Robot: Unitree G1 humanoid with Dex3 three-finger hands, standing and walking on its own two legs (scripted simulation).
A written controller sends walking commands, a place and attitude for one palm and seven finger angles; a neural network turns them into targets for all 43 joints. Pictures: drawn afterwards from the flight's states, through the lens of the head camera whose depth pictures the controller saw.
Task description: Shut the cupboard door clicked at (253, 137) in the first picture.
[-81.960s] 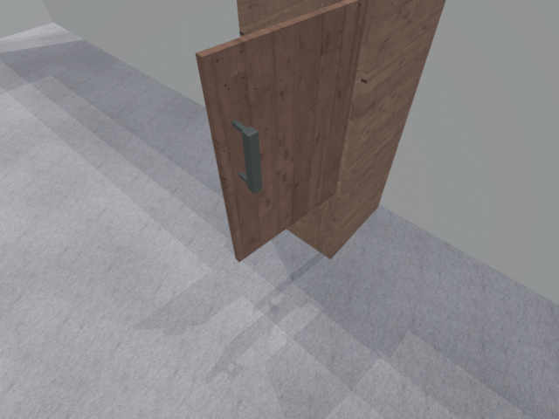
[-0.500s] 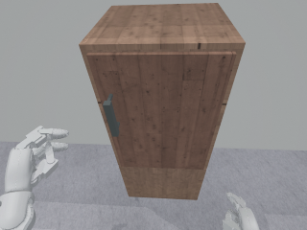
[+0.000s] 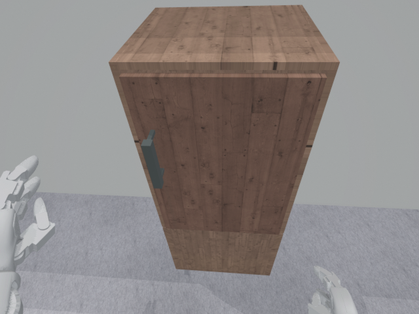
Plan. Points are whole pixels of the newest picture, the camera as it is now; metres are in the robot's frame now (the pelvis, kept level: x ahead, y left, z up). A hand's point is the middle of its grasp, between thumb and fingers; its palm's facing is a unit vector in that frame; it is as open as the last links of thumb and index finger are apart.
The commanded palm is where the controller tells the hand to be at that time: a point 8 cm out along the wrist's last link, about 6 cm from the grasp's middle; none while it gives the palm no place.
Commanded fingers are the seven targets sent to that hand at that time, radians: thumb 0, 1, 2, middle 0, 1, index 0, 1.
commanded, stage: draw the hand back to the body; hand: left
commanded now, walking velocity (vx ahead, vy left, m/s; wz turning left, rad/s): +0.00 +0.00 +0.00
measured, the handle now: (155, 159) +0.45 +0.20 +0.04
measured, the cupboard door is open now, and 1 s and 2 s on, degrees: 0 0 0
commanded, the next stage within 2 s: step back with the hand held close in 0.08 s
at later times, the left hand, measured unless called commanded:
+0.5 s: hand (47, 231) +0.18 +0.26 +0.15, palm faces +0.37 -0.78 -0.50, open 7.4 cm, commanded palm +0.13 +0.30 +0.18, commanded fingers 0.00 0.90 0.90 -0.20 -0.30 -0.20 -0.30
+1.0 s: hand out of the picture +0.07 +0.30 +0.16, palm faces +0.47 -0.75 -0.48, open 7.4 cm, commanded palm +0.01 +0.34 +0.18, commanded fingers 0.00 0.90 0.90 -0.20 -0.30 -0.20 -0.30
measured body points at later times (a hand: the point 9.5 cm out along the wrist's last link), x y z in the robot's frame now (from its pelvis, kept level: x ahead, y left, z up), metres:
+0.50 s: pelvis -0.02 +0.00 +0.00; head -0.01 -0.02 +0.45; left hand +0.16 +0.30 +0.18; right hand +0.16 -0.25 -0.09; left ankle +0.02 +0.10 -0.74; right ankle -0.07 -0.11 -0.74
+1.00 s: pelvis -0.11 +0.03 -0.01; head -0.10 +0.04 +0.44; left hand +0.04 +0.34 +0.19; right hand +0.06 -0.20 -0.09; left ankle +0.02 +0.10 -0.73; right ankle -0.09 -0.11 -0.74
